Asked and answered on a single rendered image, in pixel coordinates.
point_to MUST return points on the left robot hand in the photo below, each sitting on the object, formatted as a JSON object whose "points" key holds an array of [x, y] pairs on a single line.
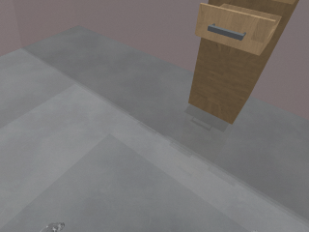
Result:
{"points": [[54, 227]]}

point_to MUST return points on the handle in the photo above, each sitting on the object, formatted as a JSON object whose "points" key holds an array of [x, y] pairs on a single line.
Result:
{"points": [[226, 32]]}

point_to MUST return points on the drawer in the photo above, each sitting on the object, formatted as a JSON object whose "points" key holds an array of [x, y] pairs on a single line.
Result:
{"points": [[258, 26]]}

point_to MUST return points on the cabinet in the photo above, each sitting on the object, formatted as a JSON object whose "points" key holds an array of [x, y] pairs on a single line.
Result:
{"points": [[224, 76]]}

